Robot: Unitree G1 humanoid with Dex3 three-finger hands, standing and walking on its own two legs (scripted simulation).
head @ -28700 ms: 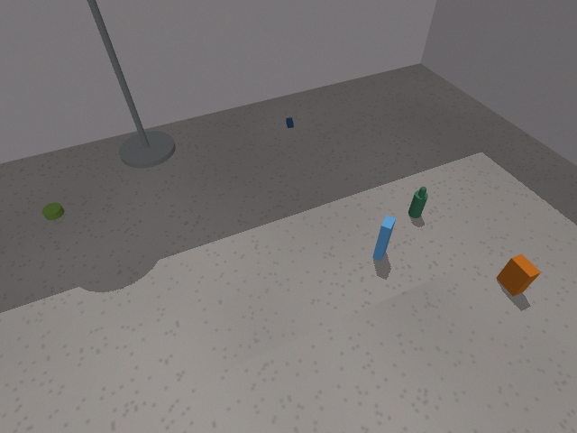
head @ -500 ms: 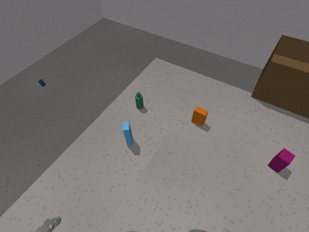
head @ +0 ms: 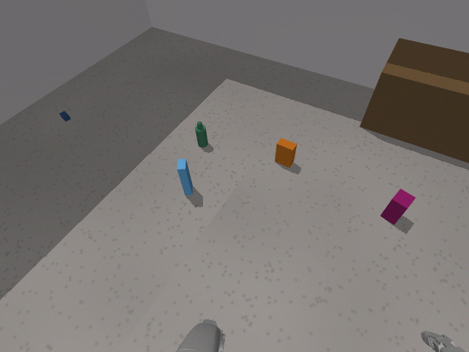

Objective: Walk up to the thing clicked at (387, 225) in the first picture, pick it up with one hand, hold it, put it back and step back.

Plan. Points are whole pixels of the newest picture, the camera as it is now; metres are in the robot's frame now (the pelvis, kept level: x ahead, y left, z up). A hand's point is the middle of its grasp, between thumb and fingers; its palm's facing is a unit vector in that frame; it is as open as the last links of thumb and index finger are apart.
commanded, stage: step back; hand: left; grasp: from the side
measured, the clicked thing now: (185, 178) +0.94 +0.33 -0.65
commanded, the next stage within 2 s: stand in 1.16 s
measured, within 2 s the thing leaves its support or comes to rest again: neither
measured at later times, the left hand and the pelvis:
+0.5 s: hand out of the picture -0.05 +0.25 -0.13, palm faces +0.11 -0.92 -0.38, open 7.4 cm; pelvis -0.09 -0.03 +0.01, yaw +6 degrees
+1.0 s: hand out of the picture -0.02 +0.27 -0.13, palm faces +0.12 -0.92 -0.36, open 7.4 cm; pelvis -0.07 +0.00 +0.02, yaw +7 degrees
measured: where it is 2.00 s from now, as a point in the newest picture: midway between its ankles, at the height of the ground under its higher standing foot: outside the picture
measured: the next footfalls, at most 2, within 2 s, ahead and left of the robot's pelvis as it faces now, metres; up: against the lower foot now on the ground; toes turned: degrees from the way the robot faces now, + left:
left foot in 0.24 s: -0.07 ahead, +0.12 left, +0.00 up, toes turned +6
